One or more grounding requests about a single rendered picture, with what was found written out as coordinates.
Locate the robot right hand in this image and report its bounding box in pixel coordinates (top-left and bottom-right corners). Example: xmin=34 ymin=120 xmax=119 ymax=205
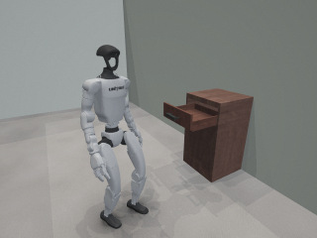
xmin=90 ymin=153 xmax=111 ymax=182

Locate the humanoid robot head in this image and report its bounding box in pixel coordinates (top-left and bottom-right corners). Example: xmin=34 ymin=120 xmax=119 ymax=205
xmin=96 ymin=45 xmax=120 ymax=79

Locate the robot right upper arm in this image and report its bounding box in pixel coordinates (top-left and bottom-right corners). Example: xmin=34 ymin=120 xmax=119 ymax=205
xmin=81 ymin=78 xmax=101 ymax=123

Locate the robot left upper arm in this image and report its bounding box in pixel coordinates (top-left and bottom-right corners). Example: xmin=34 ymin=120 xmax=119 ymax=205
xmin=119 ymin=76 xmax=131 ymax=108

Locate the cabinet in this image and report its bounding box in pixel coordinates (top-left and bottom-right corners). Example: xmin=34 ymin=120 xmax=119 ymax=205
xmin=183 ymin=88 xmax=254 ymax=182

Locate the handle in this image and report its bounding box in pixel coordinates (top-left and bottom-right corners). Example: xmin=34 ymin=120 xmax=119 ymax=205
xmin=165 ymin=112 xmax=180 ymax=120

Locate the robot torso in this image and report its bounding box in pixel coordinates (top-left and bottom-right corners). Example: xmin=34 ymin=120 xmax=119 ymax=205
xmin=93 ymin=73 xmax=126 ymax=148

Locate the left robot forearm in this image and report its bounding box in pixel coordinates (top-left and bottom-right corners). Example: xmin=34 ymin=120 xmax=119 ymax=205
xmin=124 ymin=105 xmax=137 ymax=130

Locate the right robot forearm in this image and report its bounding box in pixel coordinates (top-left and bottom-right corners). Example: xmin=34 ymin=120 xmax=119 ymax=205
xmin=80 ymin=112 xmax=100 ymax=155

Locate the drawer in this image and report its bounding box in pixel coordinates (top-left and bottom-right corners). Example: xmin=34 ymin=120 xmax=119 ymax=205
xmin=163 ymin=102 xmax=218 ymax=132

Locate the robot left hand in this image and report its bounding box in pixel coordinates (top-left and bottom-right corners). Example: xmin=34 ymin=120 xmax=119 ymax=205
xmin=131 ymin=128 xmax=144 ymax=147

